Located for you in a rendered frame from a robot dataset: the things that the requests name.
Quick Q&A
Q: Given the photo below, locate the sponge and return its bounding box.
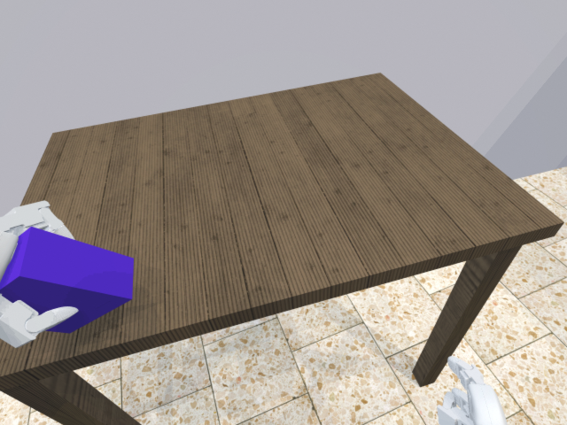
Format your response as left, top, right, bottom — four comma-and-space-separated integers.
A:
0, 227, 134, 333

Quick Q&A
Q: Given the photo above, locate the right robot hand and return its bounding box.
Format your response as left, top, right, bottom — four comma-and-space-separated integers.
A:
437, 356, 508, 425

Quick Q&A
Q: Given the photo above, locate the left robot hand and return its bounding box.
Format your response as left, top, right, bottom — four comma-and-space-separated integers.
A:
0, 200, 79, 348

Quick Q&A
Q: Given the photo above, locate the table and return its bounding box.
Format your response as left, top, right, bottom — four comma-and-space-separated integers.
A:
0, 73, 564, 425

